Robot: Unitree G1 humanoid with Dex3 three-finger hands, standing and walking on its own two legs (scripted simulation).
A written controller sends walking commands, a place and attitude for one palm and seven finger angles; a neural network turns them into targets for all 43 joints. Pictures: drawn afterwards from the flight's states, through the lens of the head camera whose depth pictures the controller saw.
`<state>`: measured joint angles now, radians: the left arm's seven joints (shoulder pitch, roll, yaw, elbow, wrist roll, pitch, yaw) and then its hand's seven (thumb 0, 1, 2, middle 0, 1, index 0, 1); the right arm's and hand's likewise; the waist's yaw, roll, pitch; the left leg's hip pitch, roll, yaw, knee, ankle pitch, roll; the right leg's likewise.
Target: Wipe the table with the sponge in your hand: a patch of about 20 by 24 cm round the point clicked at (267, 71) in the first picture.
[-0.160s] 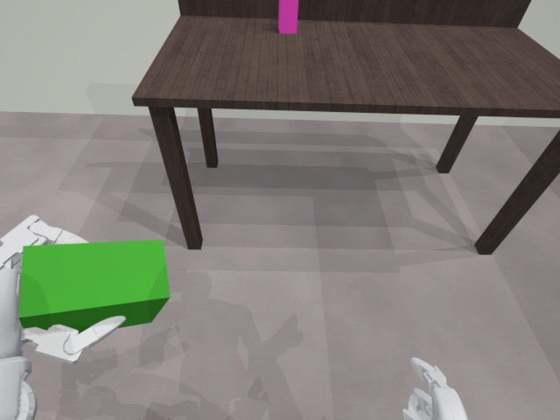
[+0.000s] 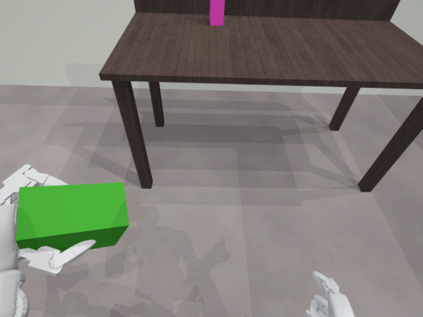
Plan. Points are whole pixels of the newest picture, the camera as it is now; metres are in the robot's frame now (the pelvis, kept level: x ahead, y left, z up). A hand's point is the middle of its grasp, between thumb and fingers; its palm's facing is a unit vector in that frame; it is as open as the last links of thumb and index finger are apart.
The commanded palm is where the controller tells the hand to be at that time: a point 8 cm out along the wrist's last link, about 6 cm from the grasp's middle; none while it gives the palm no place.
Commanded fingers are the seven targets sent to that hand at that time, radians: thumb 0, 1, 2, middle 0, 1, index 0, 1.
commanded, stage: stand and wait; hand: left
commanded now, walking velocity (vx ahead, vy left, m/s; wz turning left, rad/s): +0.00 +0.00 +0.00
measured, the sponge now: (90, 218) +0.23 +0.20 +0.13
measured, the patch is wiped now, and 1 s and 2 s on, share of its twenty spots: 0.00 0.00 0.00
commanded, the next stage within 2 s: look at it before walking up in 0.10 s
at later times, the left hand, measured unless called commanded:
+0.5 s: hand (49, 222) +0.20 +0.25 +0.16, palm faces +0.43 -0.82 -0.37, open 10.4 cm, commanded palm +0.15 +0.29 +0.18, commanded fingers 0.00 0.10 1.30 -1.20 -1.60 -1.20 -1.60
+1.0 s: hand (40, 173) +0.27 +0.28 +0.18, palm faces +0.50 -0.74 -0.44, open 10.3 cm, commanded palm +0.20 +0.32 +0.18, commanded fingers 0.00 0.10 1.30 -1.20 -1.60 -1.20 -1.60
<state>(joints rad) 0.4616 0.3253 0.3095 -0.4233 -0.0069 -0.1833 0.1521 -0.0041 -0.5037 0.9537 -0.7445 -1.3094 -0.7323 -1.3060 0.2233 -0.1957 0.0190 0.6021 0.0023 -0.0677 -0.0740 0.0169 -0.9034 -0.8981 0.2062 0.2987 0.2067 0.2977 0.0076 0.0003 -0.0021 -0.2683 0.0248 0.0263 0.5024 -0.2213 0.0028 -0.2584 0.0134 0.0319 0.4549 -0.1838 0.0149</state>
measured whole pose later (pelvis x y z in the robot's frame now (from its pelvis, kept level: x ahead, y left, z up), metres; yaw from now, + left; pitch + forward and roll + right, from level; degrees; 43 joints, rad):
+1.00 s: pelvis +0.10 +0.01 +0.00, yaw +11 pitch +2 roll -2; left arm 0.52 0.38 0.38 -0.57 -0.01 -0.22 0.14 0.00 -0.50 0.96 -0.75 -1.32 -0.73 -1.31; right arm 0.24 -0.12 0.02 0.63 0.00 -0.09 -0.02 0.02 -0.90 -0.90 0.21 0.30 0.21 0.30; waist -0.03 0.00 0.02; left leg -0.19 0.02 -0.05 0.50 -0.35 0.01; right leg -0.57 -0.04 -0.09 1.08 -0.44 0.05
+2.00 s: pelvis +0.29 -0.06 -0.01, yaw +44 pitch +0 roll -2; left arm 0.53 0.42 0.41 -0.60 -0.06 -0.16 0.15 0.00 -0.51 0.97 -0.75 -1.32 -0.73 -1.32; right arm 0.25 -0.14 0.02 0.59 0.01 -0.09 -0.03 0.02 -0.90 -0.90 0.21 0.30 0.21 0.30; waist 0.02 0.05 0.04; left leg -0.41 0.04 -0.10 0.52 -0.12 -0.04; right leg -0.28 -0.02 -0.07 0.65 -0.45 0.09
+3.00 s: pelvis +0.28 -0.17 +0.01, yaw +79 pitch -1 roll +3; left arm 0.48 0.35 0.31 -0.44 -0.02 -0.18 0.14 0.00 -0.51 0.98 -0.75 -1.33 -0.73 -1.32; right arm 0.23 -0.27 -0.04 0.65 0.00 -0.05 -0.07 0.02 -0.90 -0.90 0.21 0.30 0.21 0.30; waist 0.03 0.00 0.03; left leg -0.57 0.06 0.07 1.04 -0.27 -0.03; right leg -0.14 -0.11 -0.21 0.43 -0.27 -0.03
